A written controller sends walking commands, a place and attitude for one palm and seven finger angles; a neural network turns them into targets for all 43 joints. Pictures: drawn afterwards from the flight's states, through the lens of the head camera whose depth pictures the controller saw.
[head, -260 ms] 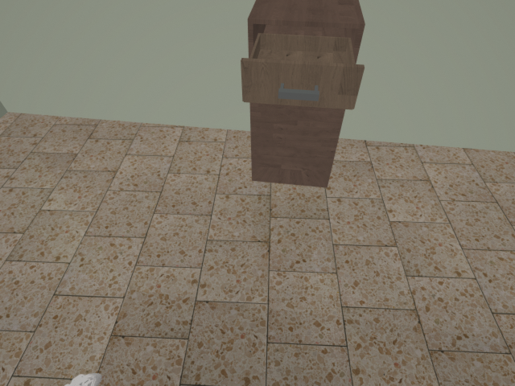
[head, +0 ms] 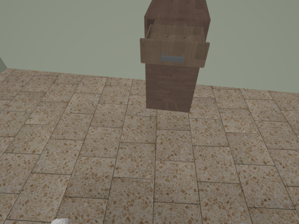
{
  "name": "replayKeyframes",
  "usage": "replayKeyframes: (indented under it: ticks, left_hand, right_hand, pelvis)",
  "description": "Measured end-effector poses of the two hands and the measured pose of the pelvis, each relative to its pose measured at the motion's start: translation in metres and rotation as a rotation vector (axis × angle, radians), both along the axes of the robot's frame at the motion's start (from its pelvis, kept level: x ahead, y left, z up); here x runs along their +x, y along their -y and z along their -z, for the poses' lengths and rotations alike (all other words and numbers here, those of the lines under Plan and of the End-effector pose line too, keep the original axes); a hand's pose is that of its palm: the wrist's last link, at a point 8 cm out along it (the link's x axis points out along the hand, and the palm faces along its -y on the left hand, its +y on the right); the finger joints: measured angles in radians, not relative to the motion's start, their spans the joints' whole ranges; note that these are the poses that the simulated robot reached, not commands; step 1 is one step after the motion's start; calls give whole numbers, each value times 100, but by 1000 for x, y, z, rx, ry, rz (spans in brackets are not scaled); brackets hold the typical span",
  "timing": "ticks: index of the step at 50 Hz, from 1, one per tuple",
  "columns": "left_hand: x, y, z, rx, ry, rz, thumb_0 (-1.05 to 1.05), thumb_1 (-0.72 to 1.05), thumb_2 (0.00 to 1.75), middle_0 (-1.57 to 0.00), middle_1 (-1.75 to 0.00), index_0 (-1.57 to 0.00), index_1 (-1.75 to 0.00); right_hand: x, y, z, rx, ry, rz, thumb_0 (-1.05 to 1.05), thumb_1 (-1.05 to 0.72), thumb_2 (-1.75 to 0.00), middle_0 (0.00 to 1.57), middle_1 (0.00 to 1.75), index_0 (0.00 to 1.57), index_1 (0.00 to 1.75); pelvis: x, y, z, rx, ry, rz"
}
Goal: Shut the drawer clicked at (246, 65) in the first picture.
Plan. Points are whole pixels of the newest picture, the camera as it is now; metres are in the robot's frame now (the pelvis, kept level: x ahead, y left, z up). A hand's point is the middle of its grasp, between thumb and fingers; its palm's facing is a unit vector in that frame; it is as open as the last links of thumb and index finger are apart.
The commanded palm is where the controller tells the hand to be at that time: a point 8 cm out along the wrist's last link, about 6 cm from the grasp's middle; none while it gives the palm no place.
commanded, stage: stand and wait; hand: left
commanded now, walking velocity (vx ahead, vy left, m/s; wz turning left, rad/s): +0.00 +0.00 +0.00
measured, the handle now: (172, 56) +0.94 -0.07 -0.02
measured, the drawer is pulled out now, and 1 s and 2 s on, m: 0.30 0.30 0.30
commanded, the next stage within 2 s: look at it before walking up in 0.56 s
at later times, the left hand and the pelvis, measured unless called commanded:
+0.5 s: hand out of the picture +0.05 +0.24 -0.15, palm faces -0.02 -0.94 -0.34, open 7.4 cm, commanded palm none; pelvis -0.01 -0.01 +0.00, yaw +0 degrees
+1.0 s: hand out of the picture +0.06 +0.24 -0.15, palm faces -0.02 -0.95 -0.33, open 7.4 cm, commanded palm none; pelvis -0.01 +0.00 +0.00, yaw +0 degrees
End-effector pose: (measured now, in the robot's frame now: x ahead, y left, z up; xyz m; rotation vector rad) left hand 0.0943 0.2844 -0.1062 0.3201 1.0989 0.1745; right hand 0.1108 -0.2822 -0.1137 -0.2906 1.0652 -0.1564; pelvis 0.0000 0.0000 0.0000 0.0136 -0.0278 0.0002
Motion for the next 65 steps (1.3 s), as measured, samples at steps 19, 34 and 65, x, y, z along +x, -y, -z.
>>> replayKeyframes:
  ticks: [19, 34, 65]
  left_hand:
    - [-49, 1, 7, 8, -122, -44, 1, 90, 90, -20, -30, -20, -30]
    - [-40, 4, 8, -7, -98, -30, 0, 90, 90, -20, -30, -20, -30]
    - [-44, -6, 10, -7, -127, -42, 0, 91, 90, -20, -30, -20, -30]
  right_hand:
    - [-66, 21, 9, -19, -168, 58, 0, -90, -90, 21, 30, 20, 30]
    - [-71, 14, 8, -10, -169, 65, 0, -90, -90, 21, 30, 20, 30]
    - [-52, 5, 4, -14, -150, 55, 0, -90, -90, 21, 30, 20, 30]
  pelvis:
    - [-12, 10, -3, -5, 4, -1]
    - [-14, 8, -4, -7, 1, 2]
    - [-6, 0, -6, -8, -2, 5]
